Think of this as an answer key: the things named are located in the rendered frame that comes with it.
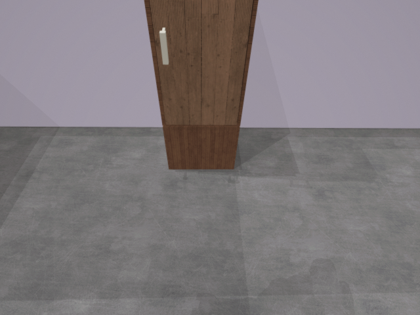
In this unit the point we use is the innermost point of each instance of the cupboard door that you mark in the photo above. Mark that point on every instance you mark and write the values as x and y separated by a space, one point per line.
207 45

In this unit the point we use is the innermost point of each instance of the handle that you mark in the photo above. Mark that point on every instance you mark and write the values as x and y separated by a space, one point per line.
164 51

